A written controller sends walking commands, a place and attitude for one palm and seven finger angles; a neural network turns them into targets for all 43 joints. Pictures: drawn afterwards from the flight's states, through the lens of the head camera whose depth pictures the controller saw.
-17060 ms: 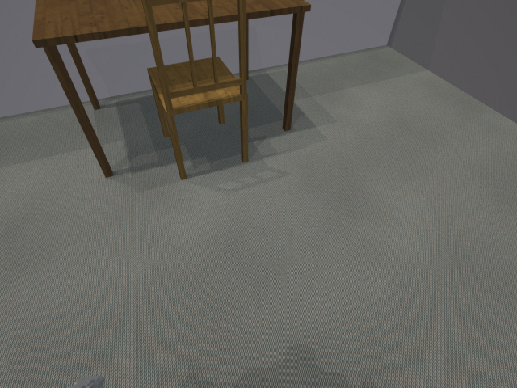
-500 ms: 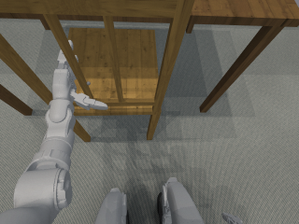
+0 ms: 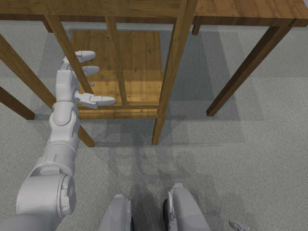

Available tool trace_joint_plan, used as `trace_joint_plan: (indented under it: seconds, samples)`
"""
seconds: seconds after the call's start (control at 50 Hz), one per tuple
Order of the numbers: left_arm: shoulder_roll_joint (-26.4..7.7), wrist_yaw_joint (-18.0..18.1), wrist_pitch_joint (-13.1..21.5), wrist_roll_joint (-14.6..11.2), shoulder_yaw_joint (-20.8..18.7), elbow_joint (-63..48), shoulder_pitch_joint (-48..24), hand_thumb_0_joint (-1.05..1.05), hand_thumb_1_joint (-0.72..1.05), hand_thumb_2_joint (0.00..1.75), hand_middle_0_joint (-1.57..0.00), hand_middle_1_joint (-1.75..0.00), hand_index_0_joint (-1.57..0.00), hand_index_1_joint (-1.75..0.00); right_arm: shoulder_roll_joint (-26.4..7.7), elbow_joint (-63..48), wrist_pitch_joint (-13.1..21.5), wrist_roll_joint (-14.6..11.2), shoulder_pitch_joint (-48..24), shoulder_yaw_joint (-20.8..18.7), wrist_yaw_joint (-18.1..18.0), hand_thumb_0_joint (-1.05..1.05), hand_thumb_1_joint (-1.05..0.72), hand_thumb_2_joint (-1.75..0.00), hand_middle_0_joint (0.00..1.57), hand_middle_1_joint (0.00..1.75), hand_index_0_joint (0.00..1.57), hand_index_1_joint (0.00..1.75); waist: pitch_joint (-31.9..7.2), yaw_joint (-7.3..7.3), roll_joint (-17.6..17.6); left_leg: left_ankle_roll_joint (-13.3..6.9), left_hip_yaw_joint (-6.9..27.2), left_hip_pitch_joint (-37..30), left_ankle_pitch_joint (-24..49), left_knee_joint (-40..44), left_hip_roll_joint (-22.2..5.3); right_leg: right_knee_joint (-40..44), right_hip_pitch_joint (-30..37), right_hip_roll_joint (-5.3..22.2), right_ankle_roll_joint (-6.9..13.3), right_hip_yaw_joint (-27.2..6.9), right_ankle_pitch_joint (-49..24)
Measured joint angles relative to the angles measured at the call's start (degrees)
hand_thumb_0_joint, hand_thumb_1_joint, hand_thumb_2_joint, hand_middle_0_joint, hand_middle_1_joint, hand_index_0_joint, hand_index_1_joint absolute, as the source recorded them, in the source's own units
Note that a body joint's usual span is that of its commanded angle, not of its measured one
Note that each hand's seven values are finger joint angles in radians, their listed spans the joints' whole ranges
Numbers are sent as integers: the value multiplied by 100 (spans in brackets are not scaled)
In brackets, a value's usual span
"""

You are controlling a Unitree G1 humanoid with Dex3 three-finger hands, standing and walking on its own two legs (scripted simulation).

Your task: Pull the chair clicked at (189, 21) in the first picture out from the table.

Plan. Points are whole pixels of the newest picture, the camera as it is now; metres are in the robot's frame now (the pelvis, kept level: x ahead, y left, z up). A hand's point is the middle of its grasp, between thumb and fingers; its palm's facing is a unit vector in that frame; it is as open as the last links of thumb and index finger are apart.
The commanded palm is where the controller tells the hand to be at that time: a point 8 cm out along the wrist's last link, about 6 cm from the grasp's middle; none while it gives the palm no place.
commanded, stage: hook a spindle and tug to test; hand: left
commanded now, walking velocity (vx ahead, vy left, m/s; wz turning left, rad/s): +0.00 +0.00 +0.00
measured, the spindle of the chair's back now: (79, 72) +0.50 +0.16 +0.04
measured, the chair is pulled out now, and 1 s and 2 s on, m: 0.00 0.03 0.11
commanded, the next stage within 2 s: step backward, pulling the chair out in 0.98 s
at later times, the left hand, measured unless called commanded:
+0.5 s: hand (91, 85) +0.47 +0.13 +0.03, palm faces -0.01 -1.00 -0.03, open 4.9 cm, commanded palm +0.43 +0.17 +0.02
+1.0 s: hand (94, 96) +0.44 +0.13 +0.03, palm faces -0.04 -1.00 -0.03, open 4.9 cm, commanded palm +0.41 +0.18 +0.02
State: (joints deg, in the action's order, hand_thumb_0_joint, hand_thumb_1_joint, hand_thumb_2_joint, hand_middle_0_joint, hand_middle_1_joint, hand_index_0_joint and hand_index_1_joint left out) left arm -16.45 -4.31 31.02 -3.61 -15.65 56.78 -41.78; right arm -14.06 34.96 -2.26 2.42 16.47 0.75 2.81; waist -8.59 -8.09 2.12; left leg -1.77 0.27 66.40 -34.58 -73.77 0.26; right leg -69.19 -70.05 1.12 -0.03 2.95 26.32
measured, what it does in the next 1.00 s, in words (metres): stands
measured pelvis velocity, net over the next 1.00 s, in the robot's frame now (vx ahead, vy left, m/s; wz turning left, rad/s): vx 0.03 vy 0.00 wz -0.01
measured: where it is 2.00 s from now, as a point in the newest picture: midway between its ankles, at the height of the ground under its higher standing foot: outside the picture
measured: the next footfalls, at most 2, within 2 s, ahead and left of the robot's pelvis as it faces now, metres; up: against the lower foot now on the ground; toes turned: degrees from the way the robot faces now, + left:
none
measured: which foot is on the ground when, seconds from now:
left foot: down 0.00-1.00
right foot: down 0.00-1.00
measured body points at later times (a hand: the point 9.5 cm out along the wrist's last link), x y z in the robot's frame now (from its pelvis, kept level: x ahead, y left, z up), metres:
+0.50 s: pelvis +0.01 +0.00 +0.01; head +0.17 +0.01 +0.43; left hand +0.47 +0.19 +0.03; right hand +0.08 -0.26 -0.12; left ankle -0.01 +0.10 -0.62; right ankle +0.05 -0.13 -0.62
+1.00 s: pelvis +0.03 +0.00 +0.01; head +0.17 +0.01 +0.44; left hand +0.44 +0.18 +0.03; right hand +0.13 -0.25 -0.11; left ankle -0.01 +0.10 -0.62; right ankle +0.05 -0.13 -0.62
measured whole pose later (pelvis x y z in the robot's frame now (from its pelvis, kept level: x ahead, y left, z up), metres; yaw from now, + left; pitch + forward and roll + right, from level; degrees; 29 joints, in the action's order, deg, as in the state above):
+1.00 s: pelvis +0.03 +0.00 +0.01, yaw +0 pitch +27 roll -2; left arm -11.3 -4.6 28.3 -5.9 -9.9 37.7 -24.5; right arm -13.3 32.1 -0.9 1.2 14.6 -0.5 3.2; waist -9.6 -5.2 2.0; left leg -1.8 -0.4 60.6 -35.6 -69.6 0.2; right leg -66.1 -65.0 0.8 -0.3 2.2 27.7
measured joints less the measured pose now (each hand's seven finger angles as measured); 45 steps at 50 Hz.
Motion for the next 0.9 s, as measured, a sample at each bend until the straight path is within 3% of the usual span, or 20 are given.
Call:
trace_joint_plan:
  seconds: [0.18, 0.34, 0.44, 0.64, 0.9]
  samples:
    - [30, 34, -106, -114, 47, -220, 221, -1, 15, 58, -47, -136, -41, -136, -11, -4, -3, -20, 43, -34, 27, 1, -91, -90, 20, 30, 20, 30, -25, 25, 21, -4, -32, -112, 5, 101, -20, 88, 91, -26, -3, -32, -13]
    - [77, 24, -40, -106, 106, -326, 342, 0, 59, 76, -49, -143, -42, -144, -21, -16, 24, -16, 49, -66, 36, 1, -91, -90, 20, 30, 20, 30, -42, 44, 15, 3, -12, -170, -24, 140, -16, 127, 157, -23, -5, -15, 25]
    - [117, 4, -44, -134, 142, -453, 433, 1, 77, 84, -49, -144, -42, -145, -16, -20, 14, -27, 16, -83, 44, 1, -91, -90, 20, 30, 20, 30, -42, 81, 13, -7, -24, -209, -48, 163, -17, 141, 187, -27, -14, -28, 49]
    - [282, 27, -235, -277, 331, -1146, 1015, 1, 83, 84, -45, -145, -42, -145, 35, -165, 14, -83, 3, -124, 95, 1, -91, -90, 20, 30, 20, 30, -84, 158, 58, -12, -63, -398, -64, 342, -34, 303, 354, -53, -32, -69, 62]
    - [510, 5, -193, -204, 551, -1752, 1611, 1, 82, 83, -47, -145, -42, -145, 78, -235, 92, -104, -126, -120, 67, 1, -91, -90, 20, 30, 20, 30, -108, 275, -3, -7, -59, -563, -111, 410, -13, 312, 497, -35, -26, -71, 146]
